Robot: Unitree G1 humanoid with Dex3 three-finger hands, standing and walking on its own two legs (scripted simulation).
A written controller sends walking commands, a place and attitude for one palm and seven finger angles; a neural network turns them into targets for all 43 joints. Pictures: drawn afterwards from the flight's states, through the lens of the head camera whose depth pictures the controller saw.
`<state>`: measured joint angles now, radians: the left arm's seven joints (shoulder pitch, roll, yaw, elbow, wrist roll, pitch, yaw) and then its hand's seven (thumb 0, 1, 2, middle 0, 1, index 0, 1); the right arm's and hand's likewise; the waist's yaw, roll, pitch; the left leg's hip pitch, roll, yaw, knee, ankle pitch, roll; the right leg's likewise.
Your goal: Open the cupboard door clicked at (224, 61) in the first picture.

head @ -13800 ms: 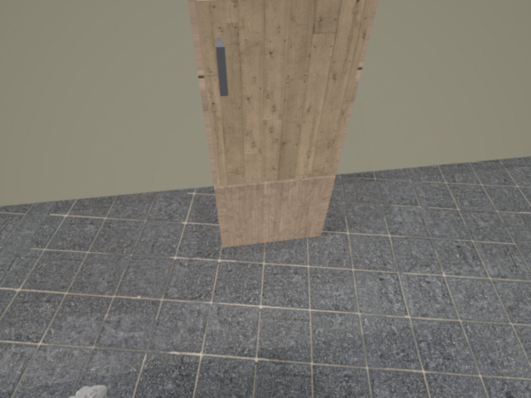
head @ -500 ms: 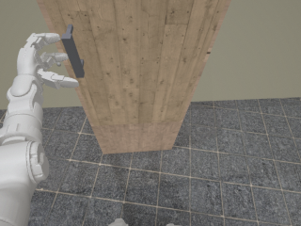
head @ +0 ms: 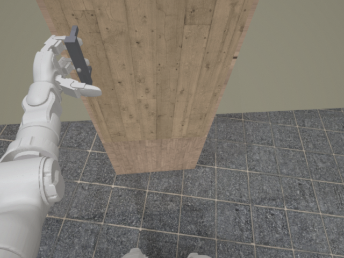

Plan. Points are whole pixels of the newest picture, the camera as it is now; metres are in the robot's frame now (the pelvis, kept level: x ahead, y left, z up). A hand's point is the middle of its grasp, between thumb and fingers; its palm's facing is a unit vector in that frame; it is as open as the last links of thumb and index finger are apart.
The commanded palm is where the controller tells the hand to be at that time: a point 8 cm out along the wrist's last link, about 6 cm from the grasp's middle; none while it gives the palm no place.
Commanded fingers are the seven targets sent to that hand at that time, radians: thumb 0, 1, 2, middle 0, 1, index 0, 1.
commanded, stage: slide the fingers in behind the handle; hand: left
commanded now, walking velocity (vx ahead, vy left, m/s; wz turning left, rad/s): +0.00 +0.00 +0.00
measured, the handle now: (81, 58) +0.55 +0.19 +0.14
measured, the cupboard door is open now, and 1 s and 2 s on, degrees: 0 0 12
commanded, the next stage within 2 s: close the thumb around the handle in 0.62 s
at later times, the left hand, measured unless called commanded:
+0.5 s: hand (89, 70) +0.51 +0.16 +0.14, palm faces +0.05 -1.00 +0.00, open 13.7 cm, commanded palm +0.48 +0.21 +0.14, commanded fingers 0.00 -0.50 0.30 -0.30 -1.20 -0.30 -1.20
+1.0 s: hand (88, 71) +0.50 +0.16 +0.13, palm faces +0.05 -1.00 -0.01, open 11.8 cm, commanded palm +0.48 +0.21 +0.14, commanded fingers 0.00 0.34 0.66 -0.36 -1.29 -0.36 -1.29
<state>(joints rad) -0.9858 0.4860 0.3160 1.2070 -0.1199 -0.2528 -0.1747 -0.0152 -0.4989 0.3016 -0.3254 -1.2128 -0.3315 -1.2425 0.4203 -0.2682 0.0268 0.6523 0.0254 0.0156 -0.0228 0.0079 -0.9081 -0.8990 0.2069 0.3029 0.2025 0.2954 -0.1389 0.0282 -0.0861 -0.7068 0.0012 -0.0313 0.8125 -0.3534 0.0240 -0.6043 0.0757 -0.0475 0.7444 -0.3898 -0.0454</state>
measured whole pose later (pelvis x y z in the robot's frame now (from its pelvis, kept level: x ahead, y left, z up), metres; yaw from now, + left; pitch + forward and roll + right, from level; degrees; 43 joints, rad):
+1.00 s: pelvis +0.00 +0.01 +0.00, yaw -1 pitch +14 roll -2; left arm -0.95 0.43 0.32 1.17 -0.08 -0.28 -0.10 -0.01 -0.15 0.45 -0.33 -1.24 -0.32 -1.23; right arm 0.42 -0.27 0.01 0.65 0.02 0.01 -0.01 0.01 -0.91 -0.90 0.21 0.30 0.20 0.30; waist -0.15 0.03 -0.09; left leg -0.69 0.00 -0.01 0.81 -0.35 0.03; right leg -0.60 0.07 -0.03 0.75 -0.39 -0.04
